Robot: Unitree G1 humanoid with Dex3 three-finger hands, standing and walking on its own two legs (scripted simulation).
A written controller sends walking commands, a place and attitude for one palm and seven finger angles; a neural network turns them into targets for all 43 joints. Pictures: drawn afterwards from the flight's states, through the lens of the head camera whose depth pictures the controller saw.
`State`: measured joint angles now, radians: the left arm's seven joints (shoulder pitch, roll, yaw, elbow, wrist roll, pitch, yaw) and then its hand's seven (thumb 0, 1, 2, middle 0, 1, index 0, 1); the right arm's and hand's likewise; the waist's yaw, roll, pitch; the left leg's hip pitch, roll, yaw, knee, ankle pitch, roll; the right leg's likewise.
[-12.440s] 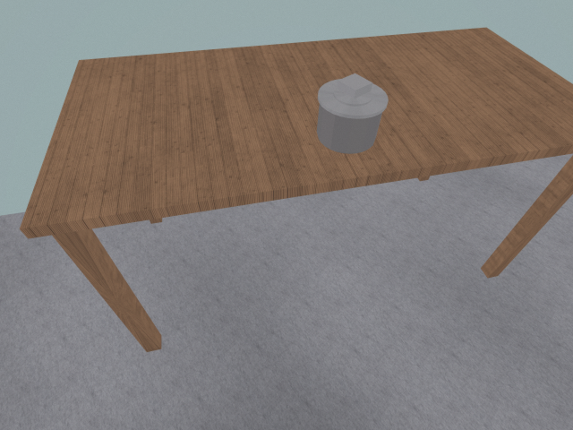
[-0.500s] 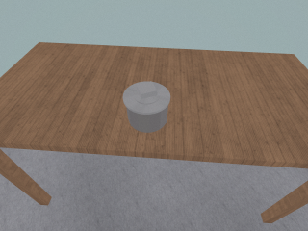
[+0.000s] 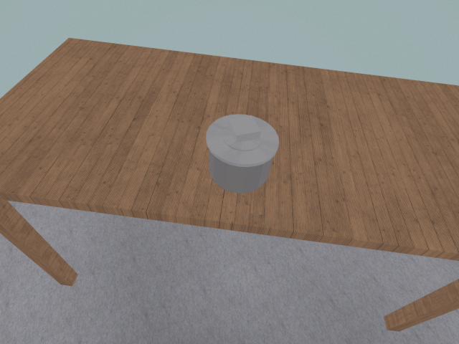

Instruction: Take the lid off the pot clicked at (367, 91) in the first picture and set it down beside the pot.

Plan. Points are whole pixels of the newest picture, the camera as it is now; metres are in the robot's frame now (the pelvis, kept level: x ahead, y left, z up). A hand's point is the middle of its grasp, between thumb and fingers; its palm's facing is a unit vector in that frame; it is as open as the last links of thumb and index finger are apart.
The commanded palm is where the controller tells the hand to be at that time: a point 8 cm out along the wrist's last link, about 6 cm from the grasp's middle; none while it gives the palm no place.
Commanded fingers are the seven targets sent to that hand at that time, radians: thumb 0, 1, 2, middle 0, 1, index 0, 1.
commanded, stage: come to a stop and stand still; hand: left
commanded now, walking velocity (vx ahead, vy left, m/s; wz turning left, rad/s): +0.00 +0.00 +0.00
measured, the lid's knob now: (243, 128) +0.51 +0.01 +0.10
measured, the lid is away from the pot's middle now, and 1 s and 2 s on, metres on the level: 0.00 0.00 0.00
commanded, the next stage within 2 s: look again from close up in 0.14 s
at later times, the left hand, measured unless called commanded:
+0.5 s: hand out of the picture -0.03 +0.16 -0.18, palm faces +0.02 -0.99 -0.14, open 7.3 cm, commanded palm none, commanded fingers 0.00 0.90 0.90 -0.20 -0.30 -0.20 -0.30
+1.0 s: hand out of the picture -0.04 +0.16 -0.18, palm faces +0.04 -0.99 -0.13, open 7.3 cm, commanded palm none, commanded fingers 0.00 0.90 0.90 -0.20 -0.30 -0.20 -0.30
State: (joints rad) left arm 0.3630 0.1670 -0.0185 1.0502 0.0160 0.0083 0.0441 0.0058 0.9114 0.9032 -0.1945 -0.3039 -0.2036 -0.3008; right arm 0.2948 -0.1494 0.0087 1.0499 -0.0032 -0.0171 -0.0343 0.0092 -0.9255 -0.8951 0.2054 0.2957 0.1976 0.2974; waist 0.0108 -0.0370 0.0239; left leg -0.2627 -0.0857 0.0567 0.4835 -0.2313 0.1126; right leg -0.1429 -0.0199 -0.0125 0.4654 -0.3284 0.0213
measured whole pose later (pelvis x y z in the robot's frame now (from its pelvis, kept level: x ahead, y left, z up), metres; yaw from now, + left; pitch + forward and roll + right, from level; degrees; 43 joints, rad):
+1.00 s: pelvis +0.00 +0.01 +0.00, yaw +0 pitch +0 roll -1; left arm 0.37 0.14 -0.02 1.10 0.02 0.00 0.05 0.00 0.91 0.90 -0.19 -0.30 -0.20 -0.30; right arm 0.31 -0.11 0.01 1.13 0.00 -0.02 -0.04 0.01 -0.92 -0.90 0.21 0.30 0.20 0.30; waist 0.01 -0.05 0.03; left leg -0.22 -0.11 0.05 0.41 -0.20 0.13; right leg -0.11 -0.04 -0.01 0.41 -0.30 0.04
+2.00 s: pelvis +0.06 -0.06 +0.00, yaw +1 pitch +0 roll -2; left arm 0.34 0.12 0.00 1.06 0.00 -0.01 0.06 0.01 0.91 0.90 -0.20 -0.30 -0.20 -0.30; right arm 0.24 -0.12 -0.01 1.07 0.02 -0.02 -0.08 0.01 -0.95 -0.90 0.20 0.30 0.20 0.30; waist 0.00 -0.06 0.05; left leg -0.23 -0.01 0.06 0.52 -0.29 0.08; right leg -0.05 0.09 -0.07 0.46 -0.31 0.01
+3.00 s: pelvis -0.01 +0.03 +0.00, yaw +0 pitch +1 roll -1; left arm 0.52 0.11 -0.02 1.17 0.02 0.01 0.05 0.00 0.91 0.90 -0.19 -0.30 -0.20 -0.30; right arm 0.32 -0.11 0.00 1.14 0.01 -0.01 -0.04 0.01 -0.92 -0.90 0.20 0.30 0.20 0.30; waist 0.03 -0.03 0.00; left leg -0.25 -0.16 0.12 0.31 -0.10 0.15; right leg -0.16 -0.05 -0.02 0.46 -0.31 0.00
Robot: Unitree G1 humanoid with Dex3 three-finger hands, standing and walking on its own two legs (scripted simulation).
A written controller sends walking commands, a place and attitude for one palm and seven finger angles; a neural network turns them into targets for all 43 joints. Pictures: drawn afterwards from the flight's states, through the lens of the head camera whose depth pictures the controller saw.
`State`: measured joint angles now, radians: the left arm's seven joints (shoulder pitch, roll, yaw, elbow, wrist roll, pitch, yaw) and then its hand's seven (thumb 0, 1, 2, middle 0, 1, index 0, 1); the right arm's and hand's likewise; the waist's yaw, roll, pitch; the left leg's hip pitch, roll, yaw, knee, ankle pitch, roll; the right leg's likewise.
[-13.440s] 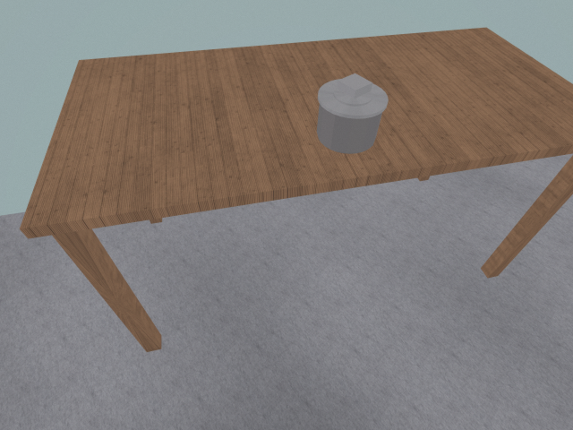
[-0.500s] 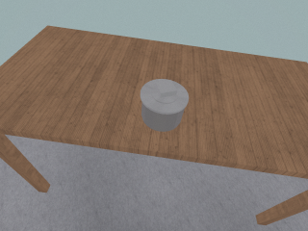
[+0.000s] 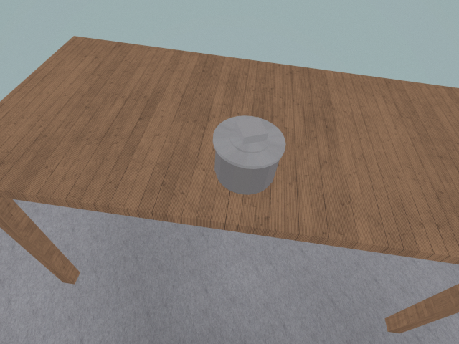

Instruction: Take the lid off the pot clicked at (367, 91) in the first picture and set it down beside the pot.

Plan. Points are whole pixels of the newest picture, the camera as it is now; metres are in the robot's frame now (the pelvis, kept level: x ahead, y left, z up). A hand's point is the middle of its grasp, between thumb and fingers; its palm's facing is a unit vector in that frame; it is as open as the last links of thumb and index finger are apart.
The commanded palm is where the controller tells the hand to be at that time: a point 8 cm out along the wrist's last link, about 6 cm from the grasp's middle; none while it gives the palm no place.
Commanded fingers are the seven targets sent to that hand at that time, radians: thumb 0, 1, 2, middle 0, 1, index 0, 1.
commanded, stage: shuffle to correct the standing spot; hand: left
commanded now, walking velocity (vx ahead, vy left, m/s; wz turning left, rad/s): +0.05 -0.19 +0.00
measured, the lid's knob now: (251, 130) +0.50 +0.00 +0.09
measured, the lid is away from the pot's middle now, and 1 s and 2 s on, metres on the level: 0.00 0.00 0.00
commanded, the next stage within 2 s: come to a stop and stand still in 0.60 s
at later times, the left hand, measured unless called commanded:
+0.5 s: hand out of the picture -0.04 +0.11 -0.18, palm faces +0.02 -0.99 -0.14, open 7.3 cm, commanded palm none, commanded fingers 0.00 0.90 0.90 -0.20 -0.30 -0.20 -0.30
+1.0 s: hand out of the picture +0.03 +0.07 -0.19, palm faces +0.06 -0.99 -0.09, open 7.3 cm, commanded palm none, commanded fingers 0.00 0.90 0.90 -0.20 -0.30 -0.20 -0.30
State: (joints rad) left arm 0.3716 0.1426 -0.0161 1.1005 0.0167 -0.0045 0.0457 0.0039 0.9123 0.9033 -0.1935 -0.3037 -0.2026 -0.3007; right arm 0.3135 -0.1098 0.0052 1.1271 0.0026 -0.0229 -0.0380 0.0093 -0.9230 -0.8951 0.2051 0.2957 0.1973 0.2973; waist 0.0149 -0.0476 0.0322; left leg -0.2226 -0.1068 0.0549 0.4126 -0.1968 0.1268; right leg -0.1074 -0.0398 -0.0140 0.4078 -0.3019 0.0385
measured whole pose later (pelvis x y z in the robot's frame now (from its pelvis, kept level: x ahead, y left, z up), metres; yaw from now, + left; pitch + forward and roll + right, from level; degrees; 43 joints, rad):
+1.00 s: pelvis +0.05 -0.07 +0.00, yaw +0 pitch +0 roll -2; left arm 0.34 0.12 0.00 1.06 0.00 -0.01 0.06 0.01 0.91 0.90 -0.20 -0.30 -0.20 -0.30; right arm 0.24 -0.12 -0.01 1.07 0.02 -0.02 -0.08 0.01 -0.95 -0.90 0.20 0.30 0.20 0.30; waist 0.00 -0.06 0.05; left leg -0.23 -0.01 0.06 0.52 -0.29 0.08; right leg -0.05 0.09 -0.07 0.46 -0.31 0.01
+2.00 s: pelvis -0.01 +0.02 +0.00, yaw +0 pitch +1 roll -1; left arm 0.52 0.11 -0.02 1.17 0.02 0.01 0.05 0.00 0.91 0.90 -0.19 -0.30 -0.20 -0.30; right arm 0.32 -0.11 0.00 1.14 0.01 -0.01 -0.04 0.01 -0.92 -0.90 0.20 0.30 0.20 0.30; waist 0.03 -0.03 0.00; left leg -0.25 -0.16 0.12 0.31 -0.10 0.15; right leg -0.16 -0.05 -0.02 0.46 -0.31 0.00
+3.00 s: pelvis -0.06 +0.16 +0.01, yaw -1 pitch +2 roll -5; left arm 0.27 0.20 0.06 1.00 0.03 0.05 0.04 0.00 0.91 0.90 -0.19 -0.30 -0.20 -0.30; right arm 0.39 -0.02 -0.01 1.10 -0.01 -0.02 -0.06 0.00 -0.91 -0.89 0.21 0.30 0.20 0.30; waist -0.05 -0.05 -0.01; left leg -0.20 -0.14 0.03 0.23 -0.09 0.06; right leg -0.38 0.03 0.07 0.94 -0.37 0.04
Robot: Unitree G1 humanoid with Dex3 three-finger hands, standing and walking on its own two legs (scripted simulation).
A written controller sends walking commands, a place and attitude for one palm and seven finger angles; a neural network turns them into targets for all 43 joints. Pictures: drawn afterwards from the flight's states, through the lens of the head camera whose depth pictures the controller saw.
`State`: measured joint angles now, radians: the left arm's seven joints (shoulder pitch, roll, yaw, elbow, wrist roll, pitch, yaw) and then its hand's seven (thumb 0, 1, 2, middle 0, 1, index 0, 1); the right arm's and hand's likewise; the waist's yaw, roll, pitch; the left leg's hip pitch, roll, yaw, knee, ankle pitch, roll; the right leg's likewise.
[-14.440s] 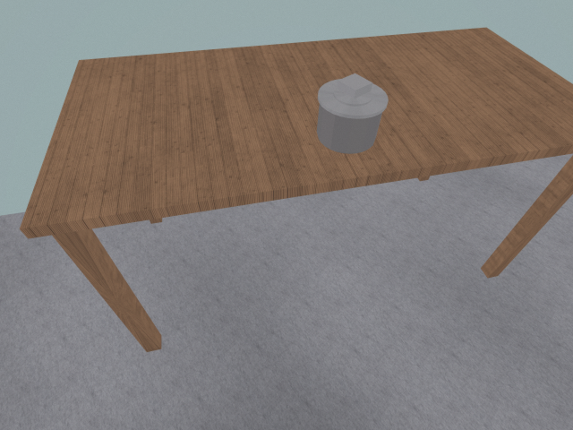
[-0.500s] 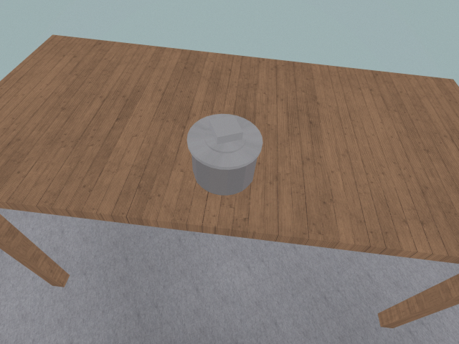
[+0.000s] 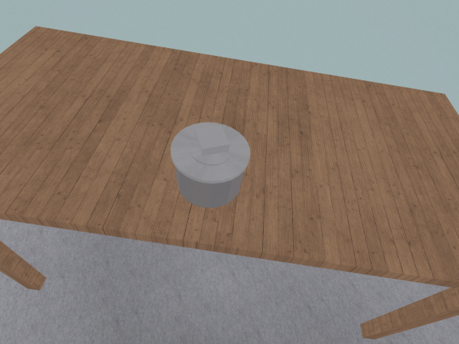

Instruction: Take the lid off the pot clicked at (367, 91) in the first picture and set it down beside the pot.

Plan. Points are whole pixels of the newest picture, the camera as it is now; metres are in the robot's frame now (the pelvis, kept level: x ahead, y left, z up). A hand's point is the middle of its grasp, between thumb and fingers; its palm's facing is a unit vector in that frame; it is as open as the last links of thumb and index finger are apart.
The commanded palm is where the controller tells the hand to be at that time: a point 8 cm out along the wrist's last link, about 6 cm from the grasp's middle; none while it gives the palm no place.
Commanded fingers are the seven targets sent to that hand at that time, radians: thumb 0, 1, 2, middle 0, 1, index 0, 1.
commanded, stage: come to a stop and stand still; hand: left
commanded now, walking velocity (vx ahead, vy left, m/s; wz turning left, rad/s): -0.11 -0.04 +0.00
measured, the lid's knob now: (211, 140) +0.45 +0.07 +0.09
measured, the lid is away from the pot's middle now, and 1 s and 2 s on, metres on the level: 0.00 0.00 0.00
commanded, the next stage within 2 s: none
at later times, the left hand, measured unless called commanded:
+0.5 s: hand out of the picture -0.06 +0.20 -0.18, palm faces +0.03 -0.99 -0.12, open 7.3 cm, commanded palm none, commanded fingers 0.00 0.90 0.90 -0.20 -0.30 -0.20 -0.30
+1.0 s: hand out of the picture -0.20 +0.22 -0.17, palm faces +0.06 -0.99 -0.12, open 7.3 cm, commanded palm none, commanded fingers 0.00 0.90 0.90 -0.20 -0.30 -0.20 -0.30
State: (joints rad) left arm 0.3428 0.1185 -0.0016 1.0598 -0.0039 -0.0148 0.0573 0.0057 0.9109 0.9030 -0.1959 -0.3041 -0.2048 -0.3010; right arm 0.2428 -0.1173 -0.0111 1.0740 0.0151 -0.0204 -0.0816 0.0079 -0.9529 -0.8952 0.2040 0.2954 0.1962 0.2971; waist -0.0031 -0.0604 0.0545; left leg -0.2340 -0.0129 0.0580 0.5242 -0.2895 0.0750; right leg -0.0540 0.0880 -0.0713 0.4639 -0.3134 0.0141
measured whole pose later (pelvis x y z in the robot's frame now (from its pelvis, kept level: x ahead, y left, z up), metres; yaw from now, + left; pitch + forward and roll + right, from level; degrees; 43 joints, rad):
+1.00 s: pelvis -0.07 +0.09 +0.00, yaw +0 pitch +1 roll -1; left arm 0.52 0.11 -0.02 1.17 0.02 0.01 0.05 0.00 0.91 0.90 -0.19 -0.30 -0.20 -0.30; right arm 0.32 -0.11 0.00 1.14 0.01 -0.01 -0.04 0.01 -0.92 -0.90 0.20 0.30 0.20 0.30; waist 0.03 -0.03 0.00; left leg -0.25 -0.16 0.12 0.31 -0.10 0.15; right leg -0.16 -0.05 -0.02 0.46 -0.31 0.00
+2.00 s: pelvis -0.11 +0.24 +0.01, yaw -1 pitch +2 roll -5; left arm 0.27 0.20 0.06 1.00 0.03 0.05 0.04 0.00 0.91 0.90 -0.19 -0.30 -0.20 -0.30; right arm 0.39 -0.02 -0.01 1.10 -0.01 -0.02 -0.06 0.00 -0.91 -0.89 0.21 0.30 0.20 0.30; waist -0.05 -0.05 -0.01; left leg -0.20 -0.14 0.03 0.23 -0.09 0.06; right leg -0.38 0.03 0.07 0.94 -0.37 0.04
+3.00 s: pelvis -0.10 +0.34 +0.00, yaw -1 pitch +1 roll -4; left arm 0.32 0.13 0.02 1.03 0.01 0.04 0.03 0.01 0.92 0.90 -0.19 -0.30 -0.20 -0.30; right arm 0.43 -0.13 0.01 1.02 -0.02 -0.01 -0.06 0.00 -0.91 -0.90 0.21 0.30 0.20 0.30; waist -0.05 0.04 -0.04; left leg -0.15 -0.10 0.02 0.41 -0.27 0.10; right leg -0.42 0.02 -0.04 1.00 -0.42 -0.01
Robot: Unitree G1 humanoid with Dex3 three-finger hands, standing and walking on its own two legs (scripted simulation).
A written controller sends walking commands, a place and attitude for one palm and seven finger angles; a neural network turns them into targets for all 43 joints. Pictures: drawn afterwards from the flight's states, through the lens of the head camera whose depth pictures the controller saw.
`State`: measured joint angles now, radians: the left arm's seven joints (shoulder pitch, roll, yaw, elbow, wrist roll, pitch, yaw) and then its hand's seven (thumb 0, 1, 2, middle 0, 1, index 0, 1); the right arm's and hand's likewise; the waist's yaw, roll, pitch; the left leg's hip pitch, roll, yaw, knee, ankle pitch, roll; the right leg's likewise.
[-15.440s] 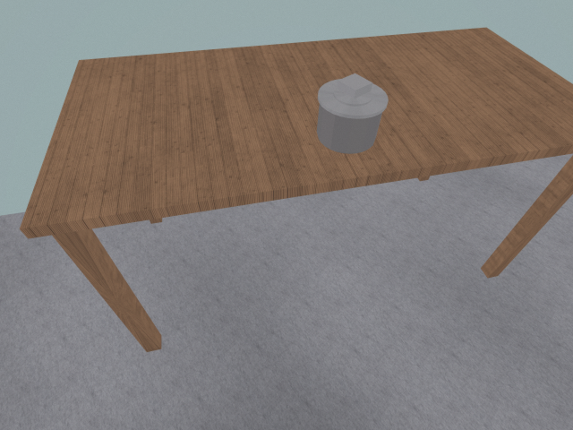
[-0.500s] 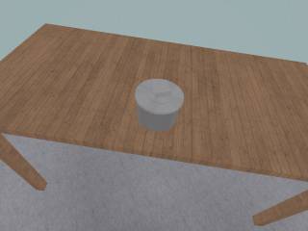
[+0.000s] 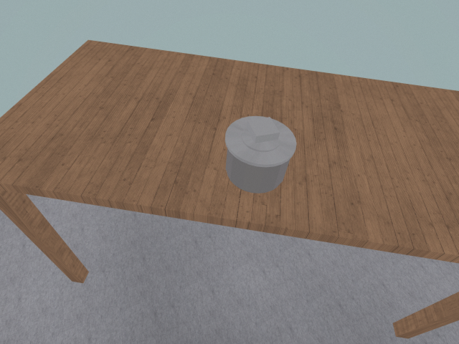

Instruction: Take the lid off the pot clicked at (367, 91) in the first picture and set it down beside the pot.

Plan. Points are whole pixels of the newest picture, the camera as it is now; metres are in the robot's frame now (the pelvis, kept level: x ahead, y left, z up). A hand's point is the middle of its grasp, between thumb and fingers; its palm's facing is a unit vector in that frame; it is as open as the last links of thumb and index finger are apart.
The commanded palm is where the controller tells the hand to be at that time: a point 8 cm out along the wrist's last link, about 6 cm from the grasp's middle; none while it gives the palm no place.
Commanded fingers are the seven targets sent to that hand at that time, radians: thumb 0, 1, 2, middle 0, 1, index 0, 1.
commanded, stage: come to a stop and stand still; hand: left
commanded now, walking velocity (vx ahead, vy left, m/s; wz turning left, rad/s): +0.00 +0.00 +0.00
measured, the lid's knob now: (262, 129) +0.52 -0.01 +0.10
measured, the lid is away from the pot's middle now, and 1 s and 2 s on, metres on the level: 0.00 0.00 0.00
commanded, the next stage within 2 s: look again from close up in 1.72 s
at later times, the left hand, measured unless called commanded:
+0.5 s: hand out of the picture -0.15 +0.18 -0.19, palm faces +0.14 -0.98 -0.12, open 7.3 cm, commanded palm none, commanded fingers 0.00 0.90 0.90 -0.20 -0.30 -0.20 -0.30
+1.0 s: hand out of the picture -0.01 +0.32 -0.18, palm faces +0.00 -0.99 -0.13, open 7.3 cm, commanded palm none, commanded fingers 0.00 0.90 0.90 -0.20 -0.30 -0.20 -0.30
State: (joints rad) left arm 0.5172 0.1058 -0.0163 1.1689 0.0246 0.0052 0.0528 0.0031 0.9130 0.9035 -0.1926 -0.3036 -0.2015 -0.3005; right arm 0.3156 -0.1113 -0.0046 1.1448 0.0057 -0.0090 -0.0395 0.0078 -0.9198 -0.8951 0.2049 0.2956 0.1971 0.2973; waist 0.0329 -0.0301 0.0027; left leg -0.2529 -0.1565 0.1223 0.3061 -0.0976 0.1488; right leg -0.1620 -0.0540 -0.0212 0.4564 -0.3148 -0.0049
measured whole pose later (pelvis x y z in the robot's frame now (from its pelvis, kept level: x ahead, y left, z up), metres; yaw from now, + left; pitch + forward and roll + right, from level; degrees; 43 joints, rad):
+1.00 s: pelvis -0.05 +0.15 +0.01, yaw -1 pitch +2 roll -5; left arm 0.27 0.20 0.06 1.00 0.03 0.05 0.04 0.00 0.91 0.90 -0.19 -0.30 -0.20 -0.30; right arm 0.39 -0.02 -0.01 1.10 -0.01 -0.02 -0.06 0.00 -0.91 -0.89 0.21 0.30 0.20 0.30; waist -0.05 -0.05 -0.01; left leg -0.20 -0.14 0.03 0.23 -0.09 0.06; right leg -0.38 0.03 0.07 0.94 -0.37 0.04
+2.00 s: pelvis -0.04 +0.25 +0.01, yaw +0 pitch +1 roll -4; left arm 0.32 0.13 0.02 1.03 0.01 0.04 0.03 0.01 0.92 0.90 -0.19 -0.30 -0.20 -0.30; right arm 0.43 -0.13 0.01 1.02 -0.02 -0.01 -0.06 0.00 -0.91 -0.90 0.21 0.30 0.20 0.30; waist -0.05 0.04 -0.04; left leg -0.15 -0.10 0.02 0.41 -0.27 0.10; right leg -0.42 0.02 -0.04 1.00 -0.42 -0.01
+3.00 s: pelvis -0.02 +0.15 +0.00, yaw +0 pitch +0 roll +1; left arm 0.40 0.07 0.00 1.12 0.00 -0.04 0.06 0.00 0.91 0.90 -0.20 -0.30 -0.20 -0.30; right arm 0.37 -0.09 0.02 1.17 0.00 -0.02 -0.06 0.00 -0.91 -0.90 0.20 0.30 0.19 0.30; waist 0.00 0.03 -0.03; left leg -0.10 -0.03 0.03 0.40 -0.30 0.01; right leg -0.12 0.13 -0.08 0.37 -0.25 -0.12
